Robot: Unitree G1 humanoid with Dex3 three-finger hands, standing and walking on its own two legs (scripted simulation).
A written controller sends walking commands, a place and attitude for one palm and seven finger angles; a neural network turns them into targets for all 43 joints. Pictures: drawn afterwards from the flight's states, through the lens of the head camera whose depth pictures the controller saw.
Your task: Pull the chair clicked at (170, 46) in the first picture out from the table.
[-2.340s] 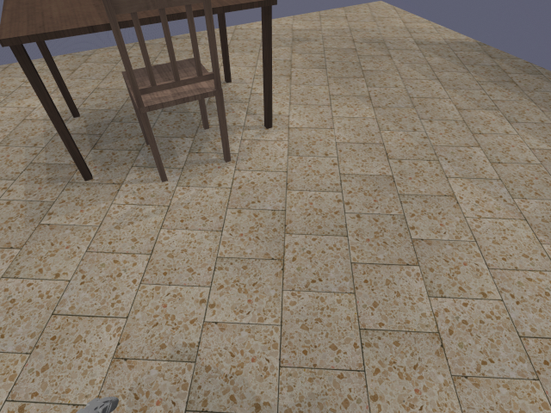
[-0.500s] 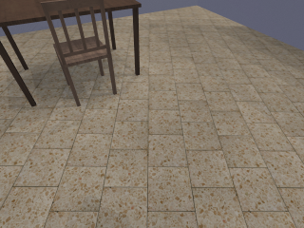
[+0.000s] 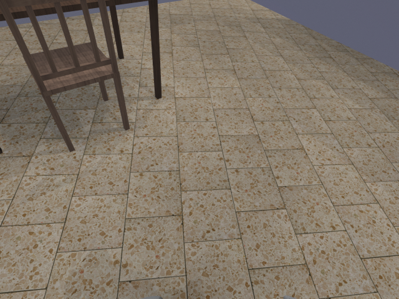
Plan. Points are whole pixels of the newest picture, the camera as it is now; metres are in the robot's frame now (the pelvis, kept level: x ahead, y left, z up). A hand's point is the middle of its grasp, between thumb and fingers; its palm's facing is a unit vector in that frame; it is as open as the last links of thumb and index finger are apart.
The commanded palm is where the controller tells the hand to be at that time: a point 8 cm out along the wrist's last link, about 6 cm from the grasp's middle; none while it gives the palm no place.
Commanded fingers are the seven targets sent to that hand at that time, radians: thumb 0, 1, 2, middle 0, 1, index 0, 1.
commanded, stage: walk to a spot facing it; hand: left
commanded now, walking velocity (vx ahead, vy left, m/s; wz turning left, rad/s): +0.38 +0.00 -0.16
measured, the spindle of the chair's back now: (67, 36) +1.13 +0.71 -0.07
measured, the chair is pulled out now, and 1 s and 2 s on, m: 0.00 0.00 0.00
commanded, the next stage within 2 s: turn to face it in 1.58 s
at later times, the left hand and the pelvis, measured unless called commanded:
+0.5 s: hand (166, 208) +0.37 +0.12 -0.15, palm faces -0.20 -0.97 -0.14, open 7.4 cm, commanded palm none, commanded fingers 0.00 0.90 0.90 -0.20 -0.30 -0.20 -0.30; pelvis +0.22 -0.02 +0.00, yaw -6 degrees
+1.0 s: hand (157, 202) +0.40 +0.15 -0.17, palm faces +0.00 -0.99 -0.13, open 7.3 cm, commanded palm none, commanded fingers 0.00 0.90 0.90 -0.20 -0.30 -0.20 -0.30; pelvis +0.45 -0.02 +0.00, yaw -6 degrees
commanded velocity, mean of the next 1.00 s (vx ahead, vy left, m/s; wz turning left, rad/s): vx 0.38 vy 0.00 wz -0.08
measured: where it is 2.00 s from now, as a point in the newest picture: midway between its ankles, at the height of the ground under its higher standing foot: (219, 195)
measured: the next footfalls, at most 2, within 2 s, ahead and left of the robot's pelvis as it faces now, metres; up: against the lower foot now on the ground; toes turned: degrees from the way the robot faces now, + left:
right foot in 0.50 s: +0.36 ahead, -0.13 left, +0.00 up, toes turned -15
left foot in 0.98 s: +0.57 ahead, +0.09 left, +0.00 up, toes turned +5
